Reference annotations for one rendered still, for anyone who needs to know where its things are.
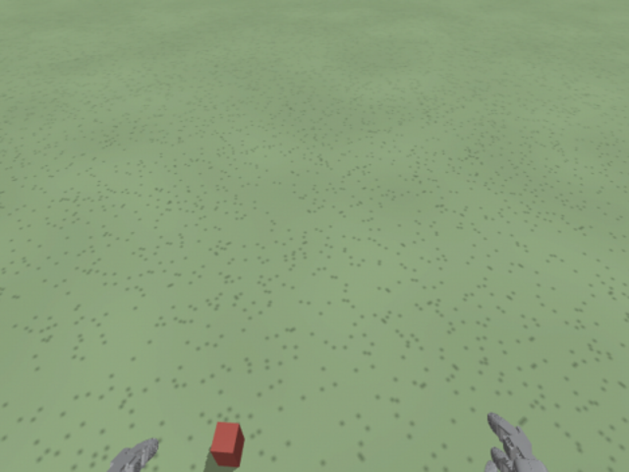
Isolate right robot hand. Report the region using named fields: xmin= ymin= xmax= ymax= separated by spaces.
xmin=485 ymin=412 xmax=548 ymax=472

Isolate carton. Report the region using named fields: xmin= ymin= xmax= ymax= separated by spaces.
xmin=210 ymin=422 xmax=245 ymax=467

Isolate left robot hand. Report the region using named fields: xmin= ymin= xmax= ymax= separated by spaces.
xmin=107 ymin=439 xmax=158 ymax=472

